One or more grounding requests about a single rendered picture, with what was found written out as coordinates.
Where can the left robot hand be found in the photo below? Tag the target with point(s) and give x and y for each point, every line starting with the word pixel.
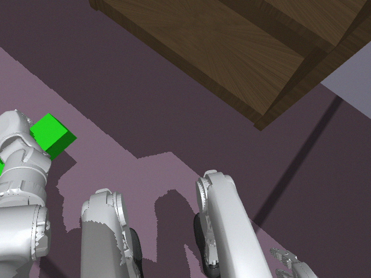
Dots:
pixel 15 121

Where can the left robot arm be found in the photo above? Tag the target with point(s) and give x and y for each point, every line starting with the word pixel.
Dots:
pixel 25 229

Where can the right robot foot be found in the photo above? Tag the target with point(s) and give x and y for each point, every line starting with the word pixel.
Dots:
pixel 211 271

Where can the bookshelf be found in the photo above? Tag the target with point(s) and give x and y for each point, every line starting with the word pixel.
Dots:
pixel 258 56

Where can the carton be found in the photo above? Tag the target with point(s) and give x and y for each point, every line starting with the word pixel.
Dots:
pixel 51 135

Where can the right robot hand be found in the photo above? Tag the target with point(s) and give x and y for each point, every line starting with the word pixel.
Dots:
pixel 299 269

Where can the left robot foot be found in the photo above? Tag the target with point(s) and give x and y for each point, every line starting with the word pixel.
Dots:
pixel 137 254

